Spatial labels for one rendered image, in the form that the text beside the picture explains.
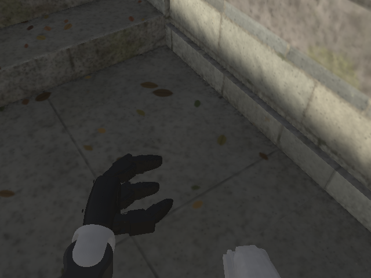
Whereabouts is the left robot forearm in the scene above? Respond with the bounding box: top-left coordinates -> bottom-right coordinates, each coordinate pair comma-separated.
61,224 -> 115,278

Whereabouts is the left robot hand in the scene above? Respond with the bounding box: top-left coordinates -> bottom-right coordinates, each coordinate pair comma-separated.
82,153 -> 173,236

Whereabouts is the robot right thigh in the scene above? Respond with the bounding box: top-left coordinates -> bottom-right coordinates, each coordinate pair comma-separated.
223,245 -> 281,278

